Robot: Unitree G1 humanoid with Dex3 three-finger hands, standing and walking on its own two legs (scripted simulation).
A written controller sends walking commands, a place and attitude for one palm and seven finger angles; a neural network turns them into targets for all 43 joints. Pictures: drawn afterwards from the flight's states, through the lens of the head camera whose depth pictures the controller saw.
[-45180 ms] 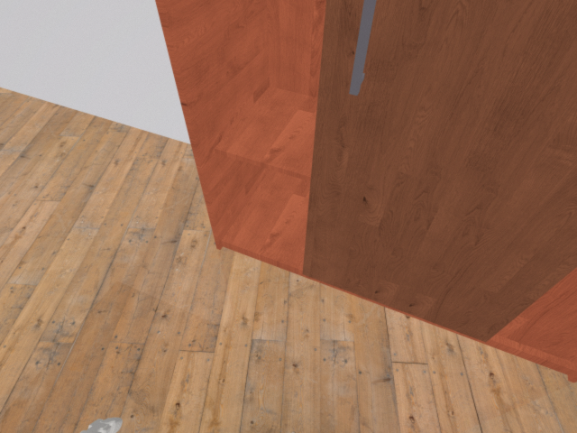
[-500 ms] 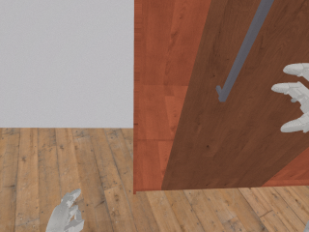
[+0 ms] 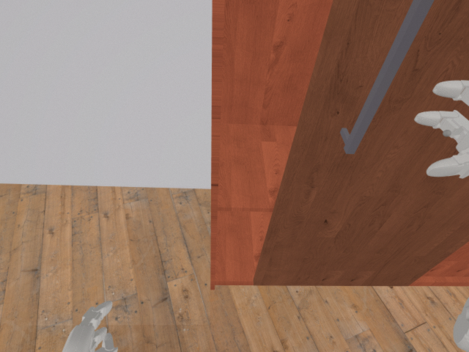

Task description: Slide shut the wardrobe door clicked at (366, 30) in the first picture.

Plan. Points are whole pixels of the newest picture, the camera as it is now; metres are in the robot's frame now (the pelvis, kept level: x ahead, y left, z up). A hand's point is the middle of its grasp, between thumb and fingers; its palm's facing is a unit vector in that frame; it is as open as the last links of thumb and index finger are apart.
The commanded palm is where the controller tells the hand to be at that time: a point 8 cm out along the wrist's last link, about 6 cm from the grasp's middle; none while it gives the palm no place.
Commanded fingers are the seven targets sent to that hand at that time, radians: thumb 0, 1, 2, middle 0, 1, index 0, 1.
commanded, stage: move the hooked fingers beside the handle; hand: right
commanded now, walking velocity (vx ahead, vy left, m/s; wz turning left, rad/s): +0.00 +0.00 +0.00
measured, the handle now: (380, 72) +0.50 -0.17 +0.27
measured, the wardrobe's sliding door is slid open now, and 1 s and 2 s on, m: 0.16 0.16 0.16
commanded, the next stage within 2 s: feel for the door with the fingertips in 1.18 s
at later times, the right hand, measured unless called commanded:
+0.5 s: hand (424, 110) +0.46 -0.24 +0.23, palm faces -0.06 +1.00 -0.04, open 13.9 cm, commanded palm +0.43 -0.30 +0.23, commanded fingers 0.00 0.50 -0.30 0.30 1.20 0.30 1.20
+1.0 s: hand (420, 111) +0.45 -0.23 +0.24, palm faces -0.06 +1.00 -0.04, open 14.0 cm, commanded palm +0.43 -0.29 +0.23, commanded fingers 0.00 0.50 -0.30 0.30 1.20 0.30 1.20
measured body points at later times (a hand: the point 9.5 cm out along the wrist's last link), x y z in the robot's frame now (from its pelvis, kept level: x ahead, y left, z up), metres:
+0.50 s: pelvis +0.01 +0.00 +0.00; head +0.03 +0.01 +0.45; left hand +0.06 +0.28 -0.11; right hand +0.45 -0.30 +0.24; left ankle -0.07 +0.13 -0.74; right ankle +0.03 -0.14 -0.74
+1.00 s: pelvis +0.00 +0.00 +0.00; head +0.02 +0.01 +0.45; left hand +0.10 +0.27 -0.11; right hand +0.44 -0.29 +0.24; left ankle -0.07 +0.13 -0.74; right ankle +0.03 -0.14 -0.74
